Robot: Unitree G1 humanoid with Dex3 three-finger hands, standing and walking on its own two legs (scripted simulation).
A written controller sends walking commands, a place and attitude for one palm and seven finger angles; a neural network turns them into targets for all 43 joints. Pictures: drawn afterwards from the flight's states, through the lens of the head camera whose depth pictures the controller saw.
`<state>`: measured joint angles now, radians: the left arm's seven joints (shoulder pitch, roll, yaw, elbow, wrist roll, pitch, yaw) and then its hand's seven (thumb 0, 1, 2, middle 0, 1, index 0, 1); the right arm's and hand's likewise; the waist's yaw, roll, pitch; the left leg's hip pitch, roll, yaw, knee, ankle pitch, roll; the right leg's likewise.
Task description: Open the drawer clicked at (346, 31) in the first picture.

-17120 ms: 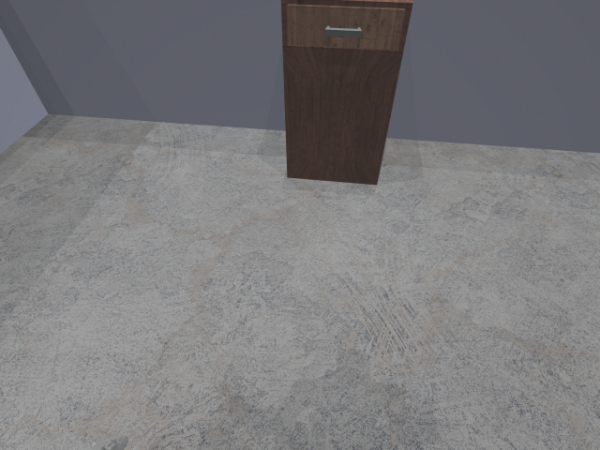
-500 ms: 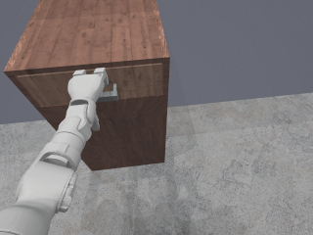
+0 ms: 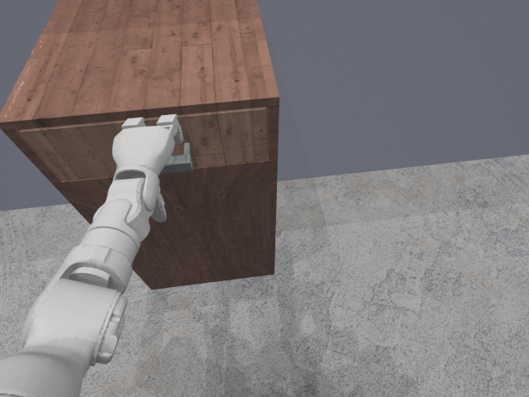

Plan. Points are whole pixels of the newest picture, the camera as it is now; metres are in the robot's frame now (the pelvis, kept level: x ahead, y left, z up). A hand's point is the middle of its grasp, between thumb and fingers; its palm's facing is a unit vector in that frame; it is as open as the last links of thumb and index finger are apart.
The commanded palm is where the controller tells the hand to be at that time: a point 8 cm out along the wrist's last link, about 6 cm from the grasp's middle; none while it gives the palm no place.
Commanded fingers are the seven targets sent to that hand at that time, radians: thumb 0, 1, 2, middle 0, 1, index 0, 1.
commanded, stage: re-aim the fingers above the handle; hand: left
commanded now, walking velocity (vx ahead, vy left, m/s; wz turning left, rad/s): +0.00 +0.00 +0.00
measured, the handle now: (156, 158) +0.54 +0.19 +0.01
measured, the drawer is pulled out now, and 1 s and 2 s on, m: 0.00 0.00 0.00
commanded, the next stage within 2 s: lower the fingers behind the handle in 0.34 s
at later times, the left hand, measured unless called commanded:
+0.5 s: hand (151, 170) +0.46 +0.17 +0.06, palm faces +0.05 -0.04 -1.00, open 13.8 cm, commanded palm +0.44 +0.19 +0.12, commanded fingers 0.00 -0.50 0.30 -0.30 -1.20 -0.30 -1.20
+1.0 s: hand (154, 177) +0.48 +0.18 +0.02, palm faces +0.04 +0.02 -1.00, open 13.8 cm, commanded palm +0.45 +0.18 +0.08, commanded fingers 0.00 -0.50 0.30 -0.30 -1.20 -0.30 -1.20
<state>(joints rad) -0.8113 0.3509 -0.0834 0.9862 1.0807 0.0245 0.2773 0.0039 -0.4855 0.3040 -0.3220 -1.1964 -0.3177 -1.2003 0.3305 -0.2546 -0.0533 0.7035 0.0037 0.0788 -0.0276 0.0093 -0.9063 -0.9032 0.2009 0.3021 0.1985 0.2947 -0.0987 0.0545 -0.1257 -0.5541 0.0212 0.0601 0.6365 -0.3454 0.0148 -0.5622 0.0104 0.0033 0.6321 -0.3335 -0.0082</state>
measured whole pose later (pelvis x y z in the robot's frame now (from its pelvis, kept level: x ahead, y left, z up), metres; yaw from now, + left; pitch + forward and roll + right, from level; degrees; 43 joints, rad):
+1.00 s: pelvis -0.02 +0.01 -0.01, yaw -1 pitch +19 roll +0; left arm -0.89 0.35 -0.06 1.13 1.13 0.13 0.46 0.01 -0.49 0.30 -0.32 -1.20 -0.32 -1.20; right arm 0.33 -0.25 -0.05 0.74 -0.01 0.05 0.00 0.01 -0.91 -0.90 0.20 0.30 0.20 0.29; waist -0.13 0.06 -0.13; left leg -0.70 0.02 0.07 0.73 -0.36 0.03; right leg -0.71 0.01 0.01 0.72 -0.34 0.00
